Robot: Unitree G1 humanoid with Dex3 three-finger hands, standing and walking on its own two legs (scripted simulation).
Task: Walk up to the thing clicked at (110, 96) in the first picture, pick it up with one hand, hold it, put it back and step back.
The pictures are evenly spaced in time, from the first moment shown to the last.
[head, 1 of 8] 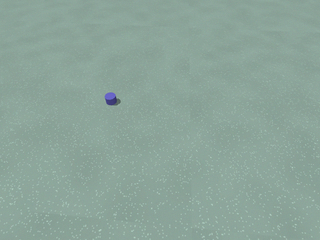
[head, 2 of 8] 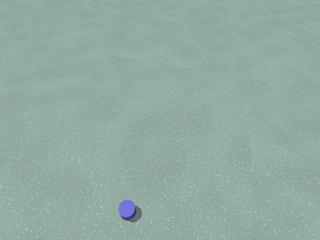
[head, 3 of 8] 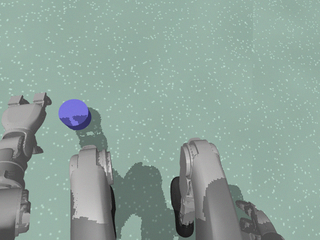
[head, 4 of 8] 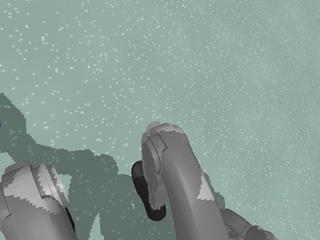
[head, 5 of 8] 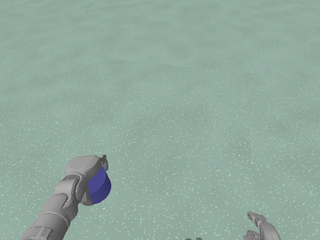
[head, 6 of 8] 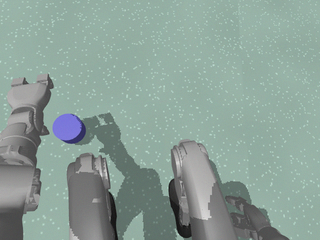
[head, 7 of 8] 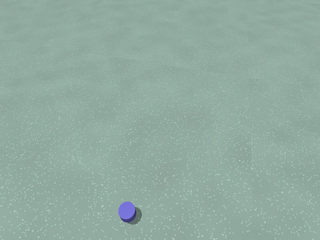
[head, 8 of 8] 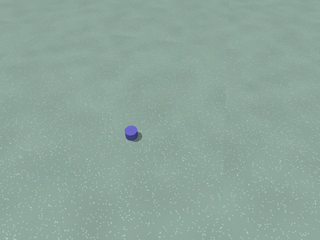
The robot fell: no
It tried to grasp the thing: yes
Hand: left
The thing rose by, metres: 0.67
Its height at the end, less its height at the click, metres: +0.00
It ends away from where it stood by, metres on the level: 0.02
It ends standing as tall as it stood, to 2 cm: yes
